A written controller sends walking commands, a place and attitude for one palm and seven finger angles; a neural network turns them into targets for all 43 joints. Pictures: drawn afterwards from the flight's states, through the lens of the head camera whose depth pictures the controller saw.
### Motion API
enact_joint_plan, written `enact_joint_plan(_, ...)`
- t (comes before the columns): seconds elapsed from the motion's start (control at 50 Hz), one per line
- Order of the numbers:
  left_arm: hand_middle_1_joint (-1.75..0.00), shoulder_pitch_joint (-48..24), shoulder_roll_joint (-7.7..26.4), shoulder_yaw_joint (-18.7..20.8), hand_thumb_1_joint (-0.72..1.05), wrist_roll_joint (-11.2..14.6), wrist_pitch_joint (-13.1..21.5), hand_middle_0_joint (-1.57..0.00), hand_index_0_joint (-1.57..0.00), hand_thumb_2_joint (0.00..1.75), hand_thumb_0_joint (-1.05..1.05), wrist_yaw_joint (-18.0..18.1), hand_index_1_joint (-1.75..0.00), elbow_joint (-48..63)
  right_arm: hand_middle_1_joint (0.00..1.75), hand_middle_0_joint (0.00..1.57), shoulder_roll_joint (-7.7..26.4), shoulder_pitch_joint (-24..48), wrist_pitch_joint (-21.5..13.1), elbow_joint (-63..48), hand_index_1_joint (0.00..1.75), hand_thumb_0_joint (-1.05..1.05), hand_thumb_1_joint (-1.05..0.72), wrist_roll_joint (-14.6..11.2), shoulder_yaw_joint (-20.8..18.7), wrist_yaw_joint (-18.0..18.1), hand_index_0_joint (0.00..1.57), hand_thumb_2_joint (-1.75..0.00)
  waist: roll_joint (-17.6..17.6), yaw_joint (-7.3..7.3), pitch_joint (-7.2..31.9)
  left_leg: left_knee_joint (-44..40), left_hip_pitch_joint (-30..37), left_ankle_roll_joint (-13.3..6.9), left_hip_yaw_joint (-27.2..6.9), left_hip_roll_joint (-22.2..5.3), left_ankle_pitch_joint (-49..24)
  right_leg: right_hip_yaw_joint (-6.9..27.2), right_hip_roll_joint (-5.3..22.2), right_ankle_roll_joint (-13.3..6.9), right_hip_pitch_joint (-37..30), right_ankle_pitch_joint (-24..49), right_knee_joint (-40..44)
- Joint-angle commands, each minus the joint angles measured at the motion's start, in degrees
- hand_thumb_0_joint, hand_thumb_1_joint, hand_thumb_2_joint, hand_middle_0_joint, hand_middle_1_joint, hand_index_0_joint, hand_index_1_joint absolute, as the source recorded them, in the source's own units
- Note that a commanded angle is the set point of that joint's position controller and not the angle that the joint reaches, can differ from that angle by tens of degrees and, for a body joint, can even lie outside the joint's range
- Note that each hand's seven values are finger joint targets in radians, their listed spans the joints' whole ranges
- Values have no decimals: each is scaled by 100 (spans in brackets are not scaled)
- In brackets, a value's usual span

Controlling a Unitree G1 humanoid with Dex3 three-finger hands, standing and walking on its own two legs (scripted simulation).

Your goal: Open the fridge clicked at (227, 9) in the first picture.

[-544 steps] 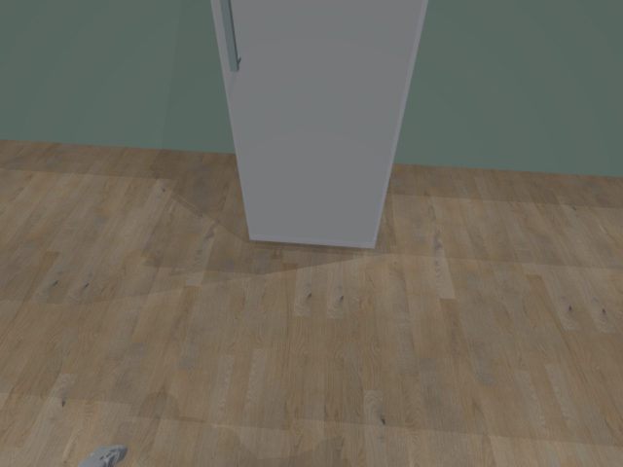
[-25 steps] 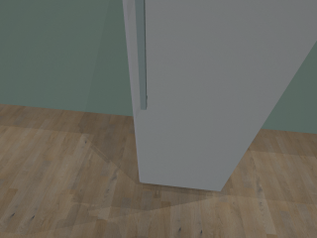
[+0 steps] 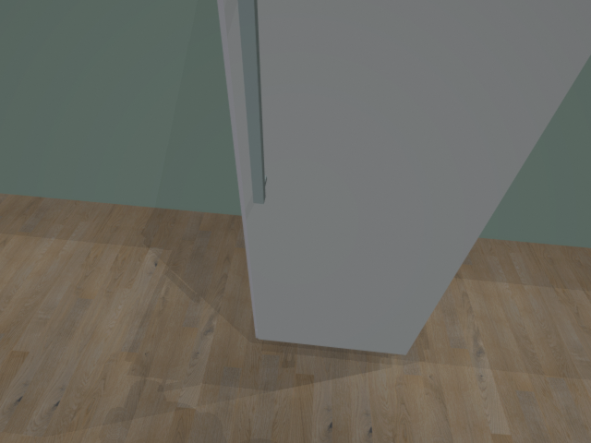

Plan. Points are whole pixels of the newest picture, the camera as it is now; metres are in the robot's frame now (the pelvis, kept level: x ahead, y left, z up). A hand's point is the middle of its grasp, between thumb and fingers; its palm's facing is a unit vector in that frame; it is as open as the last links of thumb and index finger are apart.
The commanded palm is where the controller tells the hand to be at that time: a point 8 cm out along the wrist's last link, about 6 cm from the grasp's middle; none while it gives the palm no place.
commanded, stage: look again from close up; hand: left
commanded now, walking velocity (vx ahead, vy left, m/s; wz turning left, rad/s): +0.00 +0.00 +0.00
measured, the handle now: (256, 92) +0.54 +0.10 +0.22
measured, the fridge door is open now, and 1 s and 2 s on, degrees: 0 0 0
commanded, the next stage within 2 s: raise the hand to about handle height in 1.22 s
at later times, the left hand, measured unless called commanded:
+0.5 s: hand out of the picture -0.02 +0.15 -0.18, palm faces +0.04 -0.99 -0.14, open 7.3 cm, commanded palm none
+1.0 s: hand out of the picture +0.01 +0.16 -0.18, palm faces +0.03 -0.99 -0.15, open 7.3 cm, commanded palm none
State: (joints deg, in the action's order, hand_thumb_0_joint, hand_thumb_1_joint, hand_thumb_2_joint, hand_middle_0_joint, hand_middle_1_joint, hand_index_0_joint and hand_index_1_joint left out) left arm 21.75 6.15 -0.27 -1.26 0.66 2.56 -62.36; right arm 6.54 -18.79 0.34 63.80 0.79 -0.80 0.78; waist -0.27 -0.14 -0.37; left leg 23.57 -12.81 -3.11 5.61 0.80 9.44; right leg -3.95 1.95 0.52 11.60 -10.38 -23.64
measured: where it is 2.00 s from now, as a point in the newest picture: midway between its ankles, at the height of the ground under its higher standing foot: outside the picture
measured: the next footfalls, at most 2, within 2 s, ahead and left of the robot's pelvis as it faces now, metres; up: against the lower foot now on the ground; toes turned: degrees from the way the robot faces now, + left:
none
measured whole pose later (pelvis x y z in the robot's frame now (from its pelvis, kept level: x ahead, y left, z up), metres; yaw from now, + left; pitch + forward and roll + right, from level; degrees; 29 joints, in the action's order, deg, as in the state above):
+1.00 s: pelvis +0.03 +0.01 +0.00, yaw -1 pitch -1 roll +0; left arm 20.1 6.3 -0.2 -1.1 0.9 2.6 -63.1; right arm 6.5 -17.8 -0.5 64.7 0.8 -0.4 1.3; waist -0.7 0.0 -1.0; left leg 22.3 -10.5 -3.6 6.5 1.5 11.4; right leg -2.9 2.5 1.3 9.8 -12.1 -22.7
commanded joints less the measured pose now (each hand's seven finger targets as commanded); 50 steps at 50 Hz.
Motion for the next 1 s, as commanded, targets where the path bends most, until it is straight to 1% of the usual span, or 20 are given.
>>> enact_joint_plan(0.0,-30,520,472,113,90,-18,47,-20,-20,90,0,28,-30,132,30,20,512,-375,-80,-126,30,0,-90,-27,-71,51,20,-90,4,12,-607,-783,-431,161,-902,-678,1111,555,442,-166,280,-614,559)
enact_joint_plan(0.1,-30,533,446,116,90,-12,63,-20,-20,90,0,24,-30,134,30,20,477,-413,-89,-125,30,0,-90,-26,-72,56,20,-90,-57,9,-500,-691,-322,153,-856,-670,931,571,462,-180,288,-581,575)
enact_joint_plan(0.16,-30,510,433,116,90,-8,65,-20,-20,90,0,19,-30,136,30,20,475,-404,-88,-117,30,0,-90,-21,-68,56,20,-90,-29,-3,-561,-685,-340,166,-843,-658,957,588,453,-178,346,-624,577)
enact_joint_plan(0.26,-30,532,417,113,90,-5,71,-20,-20,90,0,21,-30,125,30,20,448,-409,-102,-105,30,0,-90,-22,-59,61,20,-90,2,8,-520,-668,-359,163,-827,-663,840,591,457,-189,260,-474,552)
enact_joint_plan(0.3,-30,528,425,111,90,-7,74,-20,-20,90,0,21,-30,112,30,20,442,-408,-98,-102,30,0,-90,-28,-63,62,20,-90,-83,15,-534,-644,-314,162,-821,-666,810,579,458,-185,294,-497,568)
enact_joint_plan(0.34,-30,499,418,113,90,-4,76,-20,-20,90,0,18,-30,115,30,20,431,-422,-104,-86,30,0,-90,-27,-59,64,20,-90,-90,2,-522,-641,-321,163,-817,-661,774,596,456,-184,269,-480,566)
enact_joint_plan(0.38,-30,502,404,110,90,0,73,-20,-20,90,0,17,-30,113,30,20,441,-405,-99,-96,30,0,-90,-20,-57,65,20,-90,16,0,-542,-647,-304,167,-813,-659,813,603,451,-188,314,-519,572)
enact_joint_plan(0.4,-30,509,433,110,90,-6,72,-20,-20,90,0,19,-30,112,30,20,440,-407,-99,-84,30,0,-90,-27,-55,62,20,-90,-27,12,-559,-660,-329,161,-829,-673,848,580,455,-185,298,-514,568)
enact_joint_plan(0.42,-30,487,423,111,90,-8,67,-20,-20,90,0,17,-30,117,30,20,438,-397,-102,-85,30,0,-90,-24,-61,62,20,-90,30,7,-569,-679,-367,167,-834,-667,866,578,444,-179,279,-482,544)
enact_joint_plan(0.46,-30,494,410,114,90,-5,63,-20,-20,90,0,14,-30,107,30,20,453,-376,-103,-88,30,0,-90,-17,-61,65,20,-90,36,11,-557,-708,-366,163,-853,-676,923,573,433,-178,274,-485,522)
enact_joint_plan(0.5,-30,520,415,107,90,-10,68,-20,-20,90,0,13,-30,102,30,20,455,-364,-109,-94,30,0,-90,-22,-62,66,20,-90,21,32,-521,-698,-337,146,-856,-692,861,551,442,-180,232,-381,514)
enact_joint_plan(0.54,-30,487,393,111,90,-3,73,-20,-20,90,0,13,-30,100,30,20,454,-377,-130,-92,30,0,-90,-21,-57,75,20,-90,31,11,-414,-698,-266,147,-848,-703,685,551,437,-187,139,-157,457)
enact_joint_plan(0.62,-30,469,390,109,90,-6,70,-20,-20,90,0,15,-30,78,30,20,472,-336,-150,-79,30,0,-90,-28,-51,82,20,-90,91,30,-405,-754,-250,146,-863,-731,621,510,437,-165,49,34,412)
enact_joint_plan(0.64,-30,475,392,103,90,-7,78,-20,-20,90,0,16,-30,66,30,20,469,-331,-157,-74,30,0,-90,-29,-51,83,20,-90,-5,31,-376,-722,-191,144,-835,-727,487,505,450,-161,28,119,405)
enact_joint_plan(0.74,-30,429,387,95,90,1,72,-20,-20,90,0,22,-30,48,30,20,493,-322,-168,-48,30,0,-90,-29,-36,93,20,-90,-19,20,-380,-723,-46,142,-814,-731,257,505,458,-152,19,190,403)
enact_joint_plan(0.78,-30,424,388,91,90,3,66,-20,-20,90,0,21,-30,33,30,20,501,-320,-171,-28,30,0,-90,-27,-34,97,20,-90,79,21,-398,-765,-20,143,-822,-742,288,497,454,-144,21,205,399)
enact_joint_plan(0.84,-30,397,402,96,90,-6,51,-20,-20,90,0,22,-30,20,30,20,511,-303,-167,-21,30,0,-90,-31,-25,98,20,-90,79,32,-499,-857,-94,145,-845,-767,431,465,455,-128,-5,170,395)
enact_joint_plan(0.86,-30,409,399,93,90,-7,54,-20,-20,90,0,20,-30,10,30,20,516,-291,-164,-29,30,0,-90,-32,-32,96,20,-90,25,31,-520,-863,-92,145,-852,-753,477,480,452,-125,11,151,410)
enact_joint_plan(0.9,-30,425,419,91,90,-5,64,-20,-20,90,0,23,-30,15,30,20,512,-302,-169,-25,30,0,-90,-34,-33,96,20,-90,-58,42,-471,-784,-36,136,-802,-741,279,494,472,-136,-21,226,438)
enact_joint_plan(0.98,-30,373,418,92,90,7,67,-20,-20,90,0,25,-30,1,30,20,521,-323,-189,8,30,0,-90,-32,-19,107,20,-90,-39,14,-383,-765,111,141,-778,-742,4,504,476,-129,-51,304,418)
